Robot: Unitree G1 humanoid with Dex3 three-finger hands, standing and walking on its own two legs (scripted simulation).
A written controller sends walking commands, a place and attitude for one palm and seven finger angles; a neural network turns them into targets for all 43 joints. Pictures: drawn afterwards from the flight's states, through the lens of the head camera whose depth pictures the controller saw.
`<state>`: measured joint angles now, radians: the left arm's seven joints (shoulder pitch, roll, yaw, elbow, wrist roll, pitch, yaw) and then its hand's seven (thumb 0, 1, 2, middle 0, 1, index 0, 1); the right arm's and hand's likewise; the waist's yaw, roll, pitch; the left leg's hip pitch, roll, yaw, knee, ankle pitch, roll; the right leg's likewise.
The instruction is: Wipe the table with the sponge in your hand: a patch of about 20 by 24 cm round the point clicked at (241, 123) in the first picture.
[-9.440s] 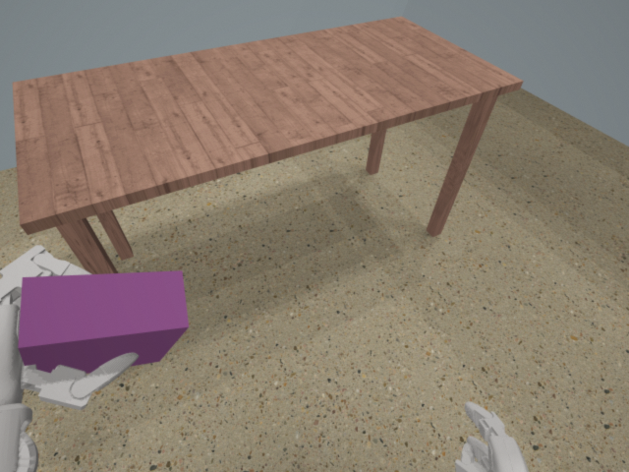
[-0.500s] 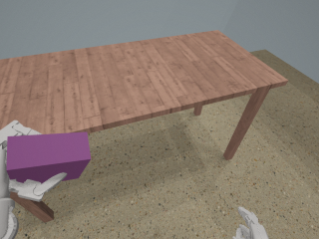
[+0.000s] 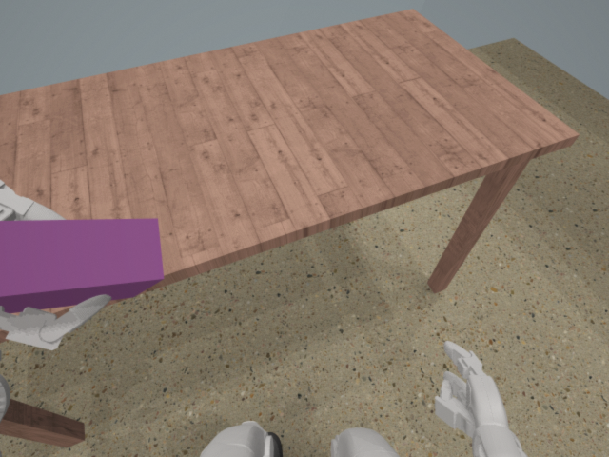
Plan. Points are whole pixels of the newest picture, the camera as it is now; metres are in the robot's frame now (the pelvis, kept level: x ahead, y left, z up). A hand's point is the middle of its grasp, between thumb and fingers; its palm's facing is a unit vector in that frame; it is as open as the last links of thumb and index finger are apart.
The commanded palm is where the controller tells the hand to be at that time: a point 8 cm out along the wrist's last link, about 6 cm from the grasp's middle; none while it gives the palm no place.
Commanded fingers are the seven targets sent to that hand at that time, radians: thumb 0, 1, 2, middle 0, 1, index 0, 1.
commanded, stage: shuffle to correct the standing spot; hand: left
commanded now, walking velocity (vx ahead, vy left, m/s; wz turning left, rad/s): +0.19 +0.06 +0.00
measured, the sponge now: (99, 266) +0.26 +0.21 +0.17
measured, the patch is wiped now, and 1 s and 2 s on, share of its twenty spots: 0.00 0.00 0.00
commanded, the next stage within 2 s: come to a stop and stand still in 0.52 s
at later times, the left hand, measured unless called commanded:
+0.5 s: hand (113, 185) +0.34 +0.22 +0.19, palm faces +0.38 -0.84 -0.38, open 9.8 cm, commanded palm +0.27 +0.27 +0.21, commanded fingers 0.00 0.10 1.30 -1.20 -1.60 -1.20 -1.60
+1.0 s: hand (87, 172) +0.36 +0.25 +0.19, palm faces +0.37 -0.87 -0.31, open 9.9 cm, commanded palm +0.30 +0.29 +0.21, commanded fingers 0.00 0.10 1.30 -1.20 -1.60 -1.20 -1.60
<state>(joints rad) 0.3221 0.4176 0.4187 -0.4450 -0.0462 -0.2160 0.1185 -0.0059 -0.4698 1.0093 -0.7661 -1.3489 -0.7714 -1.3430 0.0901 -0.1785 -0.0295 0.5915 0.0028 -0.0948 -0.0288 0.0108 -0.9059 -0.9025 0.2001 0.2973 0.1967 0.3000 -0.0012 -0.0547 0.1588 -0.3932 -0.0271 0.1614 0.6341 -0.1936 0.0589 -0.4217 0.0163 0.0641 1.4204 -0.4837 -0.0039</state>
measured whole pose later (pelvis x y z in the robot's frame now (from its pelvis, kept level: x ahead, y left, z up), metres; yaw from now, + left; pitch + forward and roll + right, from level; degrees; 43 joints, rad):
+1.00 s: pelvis +0.13 +0.02 +0.03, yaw -1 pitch -2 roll +0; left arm 0.39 0.35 0.31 -0.50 -0.03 -0.13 0.15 -0.01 -0.47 1.01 -0.76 -1.36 -0.77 -1.35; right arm 0.20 -0.16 0.04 0.62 0.00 -0.11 -0.08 0.01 -0.90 -0.90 0.20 0.30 0.20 0.30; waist 0.02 -0.05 0.06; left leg -0.24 0.00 0.05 0.49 -0.22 0.02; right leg -0.21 -0.03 -0.08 0.48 -0.24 0.01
